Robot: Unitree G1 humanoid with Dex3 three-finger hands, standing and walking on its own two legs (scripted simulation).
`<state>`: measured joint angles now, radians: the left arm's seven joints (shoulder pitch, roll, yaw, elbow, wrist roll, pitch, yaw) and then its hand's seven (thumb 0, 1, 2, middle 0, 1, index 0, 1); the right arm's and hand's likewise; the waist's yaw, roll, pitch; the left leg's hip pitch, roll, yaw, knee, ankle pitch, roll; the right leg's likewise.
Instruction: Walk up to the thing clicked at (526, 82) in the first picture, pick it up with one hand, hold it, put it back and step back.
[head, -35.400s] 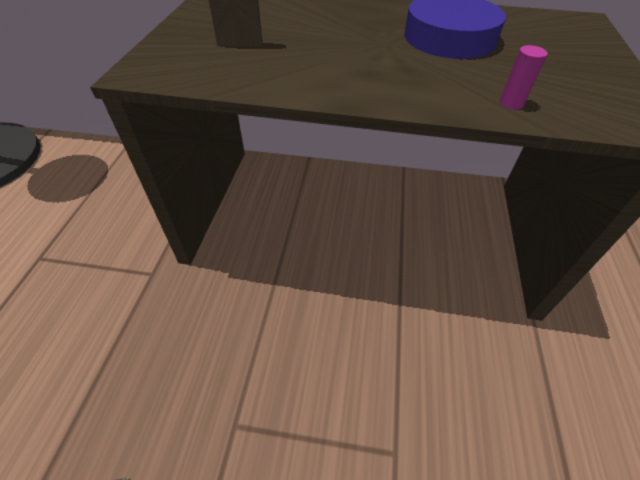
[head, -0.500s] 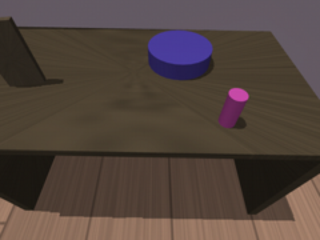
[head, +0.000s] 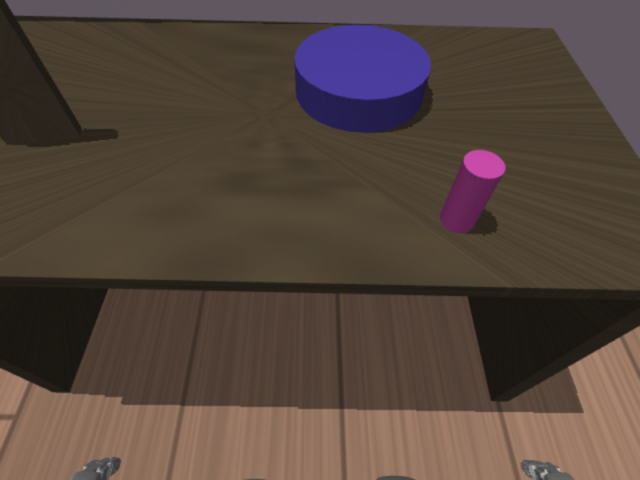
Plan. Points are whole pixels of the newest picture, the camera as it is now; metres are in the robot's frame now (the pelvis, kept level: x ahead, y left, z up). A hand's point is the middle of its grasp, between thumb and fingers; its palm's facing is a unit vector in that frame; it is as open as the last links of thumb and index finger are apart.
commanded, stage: step back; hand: right
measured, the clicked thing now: (469, 194) +0.47 -0.21 +0.04
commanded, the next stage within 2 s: none
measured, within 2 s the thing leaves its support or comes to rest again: neither
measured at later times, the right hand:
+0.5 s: hand out of the picture -0.06 -0.22 -0.15, palm faces -0.04 +0.90 -0.43, open 7.4 cm
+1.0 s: hand out of the picture -0.08 -0.23 -0.16, palm faces +0.00 +0.93 -0.37, open 7.4 cm
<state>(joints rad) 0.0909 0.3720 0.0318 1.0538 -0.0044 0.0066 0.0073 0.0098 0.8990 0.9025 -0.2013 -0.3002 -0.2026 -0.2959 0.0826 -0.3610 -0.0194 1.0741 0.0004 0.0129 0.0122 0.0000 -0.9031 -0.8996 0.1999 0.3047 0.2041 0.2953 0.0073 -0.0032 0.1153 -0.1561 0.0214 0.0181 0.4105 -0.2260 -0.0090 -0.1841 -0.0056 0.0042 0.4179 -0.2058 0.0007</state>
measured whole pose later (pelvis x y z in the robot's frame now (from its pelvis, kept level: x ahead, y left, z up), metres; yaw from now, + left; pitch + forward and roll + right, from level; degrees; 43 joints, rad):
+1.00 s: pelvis -0.19 +0.04 -0.01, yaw -3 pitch -1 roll +2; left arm 0.12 0.34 0.06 0.79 0.03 0.04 0.01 0.01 0.90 0.90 -0.20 -0.30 -0.20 -0.30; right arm 0.12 -0.40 -0.03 0.87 0.00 0.03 -0.03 0.00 -0.90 -0.90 0.20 0.30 0.20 0.30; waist 0.03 0.01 0.16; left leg -0.40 -0.10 -0.14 1.09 -0.53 -0.01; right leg -0.31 0.03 0.05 0.55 -0.22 -0.04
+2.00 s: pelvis -0.51 +0.01 -0.03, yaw +1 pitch -3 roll +3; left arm 0.08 0.40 0.08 0.73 0.03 0.07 0.02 0.01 0.90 0.90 -0.20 -0.30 -0.20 -0.30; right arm 0.23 -0.35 -0.04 0.90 -0.03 0.02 -0.02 0.00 -0.90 -0.90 0.20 0.30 0.20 0.30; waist 0.01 -0.08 0.20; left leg -0.24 -0.08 0.00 0.63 -0.35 0.02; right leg -0.42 -0.08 -0.03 0.74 -0.27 -0.02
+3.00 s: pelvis -0.63 -0.03 -0.02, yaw +2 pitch -3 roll -1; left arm 0.19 0.36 0.06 0.99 0.04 -0.04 0.01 0.01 0.90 0.90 -0.20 -0.30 -0.20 -0.30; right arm 0.21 -0.38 -0.05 0.99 -0.02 0.03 0.01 0.00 -0.90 -0.90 0.20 0.30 0.20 0.30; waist 0.01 0.04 0.06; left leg -0.27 0.00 -0.09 0.73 -0.45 0.00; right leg -0.28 0.01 -0.05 0.60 -0.25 -0.03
